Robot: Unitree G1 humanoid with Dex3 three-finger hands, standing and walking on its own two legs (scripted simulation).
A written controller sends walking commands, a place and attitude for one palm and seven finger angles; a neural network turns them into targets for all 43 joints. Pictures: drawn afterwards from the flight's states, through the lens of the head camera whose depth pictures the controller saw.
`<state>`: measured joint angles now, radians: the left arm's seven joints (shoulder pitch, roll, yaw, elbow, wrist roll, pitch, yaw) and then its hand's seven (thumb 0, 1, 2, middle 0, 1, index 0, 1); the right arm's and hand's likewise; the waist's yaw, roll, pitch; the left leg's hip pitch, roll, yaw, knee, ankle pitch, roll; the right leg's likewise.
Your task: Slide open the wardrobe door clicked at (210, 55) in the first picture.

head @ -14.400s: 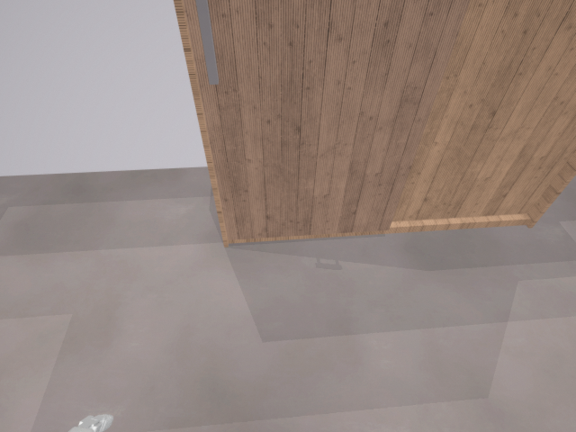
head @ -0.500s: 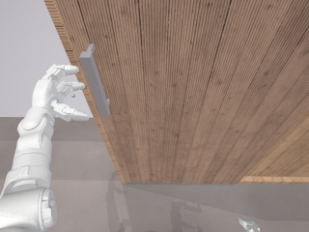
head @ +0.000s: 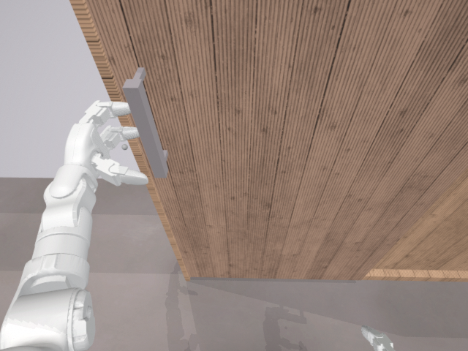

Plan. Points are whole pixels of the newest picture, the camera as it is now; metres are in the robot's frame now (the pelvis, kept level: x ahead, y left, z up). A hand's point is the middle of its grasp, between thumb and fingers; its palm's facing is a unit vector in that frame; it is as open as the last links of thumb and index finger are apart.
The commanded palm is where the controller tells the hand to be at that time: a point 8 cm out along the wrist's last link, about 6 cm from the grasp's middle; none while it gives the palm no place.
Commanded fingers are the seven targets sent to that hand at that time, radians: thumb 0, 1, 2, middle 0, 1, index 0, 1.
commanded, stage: feel for the door with the fingertips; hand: left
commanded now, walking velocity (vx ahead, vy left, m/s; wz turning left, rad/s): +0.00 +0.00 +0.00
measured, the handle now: (151, 127) +0.47 +0.17 +0.13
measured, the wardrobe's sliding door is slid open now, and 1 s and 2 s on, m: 0.00 0.00 0.00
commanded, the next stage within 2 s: slide the fingers in behind the handle in 0.22 s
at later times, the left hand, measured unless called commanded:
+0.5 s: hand (128, 142) +0.42 +0.20 +0.14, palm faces +0.03 -1.00 -0.01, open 13.8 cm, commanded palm +0.39 +0.24 +0.14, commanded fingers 0.00 -0.50 0.30 -0.30 -1.20 -0.30 -1.20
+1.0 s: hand (133, 147) +0.41 +0.19 +0.14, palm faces +0.02 -1.00 +0.00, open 14.0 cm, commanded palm +0.38 +0.23 +0.14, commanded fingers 0.00 -0.50 0.30 -0.30 -1.20 -0.30 -1.20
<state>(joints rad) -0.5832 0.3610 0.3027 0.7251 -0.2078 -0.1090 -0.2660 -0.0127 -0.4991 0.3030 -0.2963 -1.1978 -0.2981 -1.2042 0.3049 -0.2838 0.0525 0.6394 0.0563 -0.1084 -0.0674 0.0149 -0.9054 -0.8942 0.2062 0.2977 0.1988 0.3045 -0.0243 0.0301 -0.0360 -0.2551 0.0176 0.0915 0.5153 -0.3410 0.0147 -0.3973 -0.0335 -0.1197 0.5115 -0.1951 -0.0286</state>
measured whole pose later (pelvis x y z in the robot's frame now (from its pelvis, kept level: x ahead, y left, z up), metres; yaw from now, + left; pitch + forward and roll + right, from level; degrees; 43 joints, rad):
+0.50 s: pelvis +0.00 +0.00 +0.00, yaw +0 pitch +6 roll +0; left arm -0.65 0.37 0.31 0.82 -0.19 -0.16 -0.25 -0.01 -0.50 0.30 -0.33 -1.22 -0.32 -1.22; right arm 0.34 -0.29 0.05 0.67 0.05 -0.10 -0.06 0.01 -0.91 -0.89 0.21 0.30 0.20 0.30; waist -0.04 0.03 -0.03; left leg -0.28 0.02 0.09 0.53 -0.34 0.02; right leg -0.42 -0.04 -0.12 0.52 -0.19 -0.03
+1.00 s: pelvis +0.00 +0.00 +0.00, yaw +0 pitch +4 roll +0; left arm -0.56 0.30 0.25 0.66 -0.20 -0.10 -0.20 -0.01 -0.50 0.30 -0.30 -1.20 -0.30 -1.20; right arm 0.28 -0.27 0.05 0.65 0.05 -0.11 -0.06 0.01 -0.91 -0.89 0.21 0.30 0.20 0.30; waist -0.01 0.03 -0.04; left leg -0.24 0.01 0.09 0.50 -0.34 0.02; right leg -0.38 -0.04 -0.12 0.50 -0.19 -0.02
